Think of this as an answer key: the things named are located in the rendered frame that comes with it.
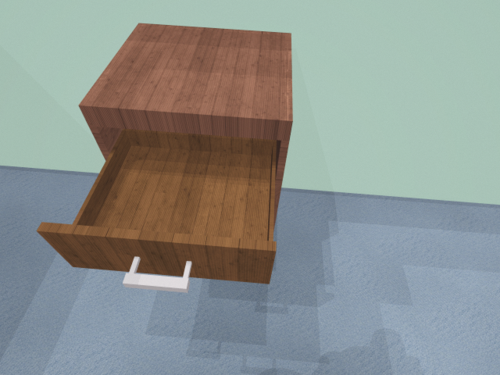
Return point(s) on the drawer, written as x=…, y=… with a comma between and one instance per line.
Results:
x=170, y=198

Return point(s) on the handle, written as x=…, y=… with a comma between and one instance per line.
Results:
x=160, y=283

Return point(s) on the cabinet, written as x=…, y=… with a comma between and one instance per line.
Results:
x=196, y=80

